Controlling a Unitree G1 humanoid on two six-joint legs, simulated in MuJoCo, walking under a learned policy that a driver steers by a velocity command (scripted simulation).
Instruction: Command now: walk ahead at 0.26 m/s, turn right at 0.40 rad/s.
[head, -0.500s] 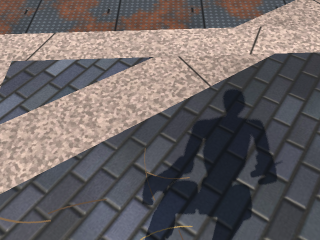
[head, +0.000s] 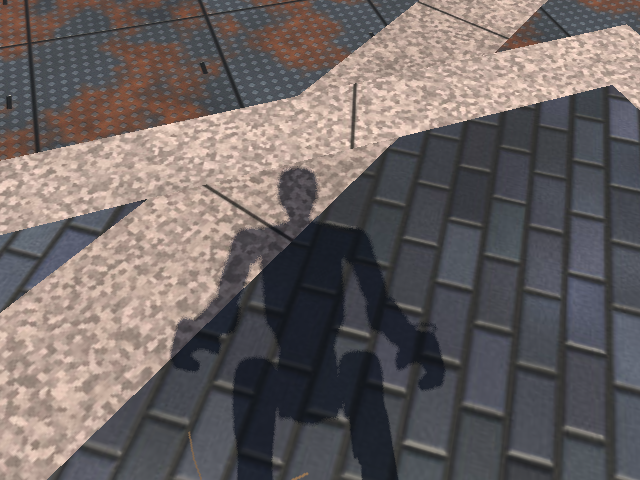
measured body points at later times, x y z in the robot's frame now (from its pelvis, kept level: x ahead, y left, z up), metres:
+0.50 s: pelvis +0.13 -0.03 -0.01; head +0.14 -0.03 +0.44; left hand +0.30 +0.22 -0.11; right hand +0.21 -0.30 -0.13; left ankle +0.13 +0.11 -0.72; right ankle +0.18 -0.14 -0.74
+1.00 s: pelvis +0.30 -0.07 -0.02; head +0.34 -0.07 +0.43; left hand +0.55 +0.15 -0.09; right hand +0.22 -0.34 -0.15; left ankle +0.14 +0.09 -0.73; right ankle +0.40 -0.19 -0.75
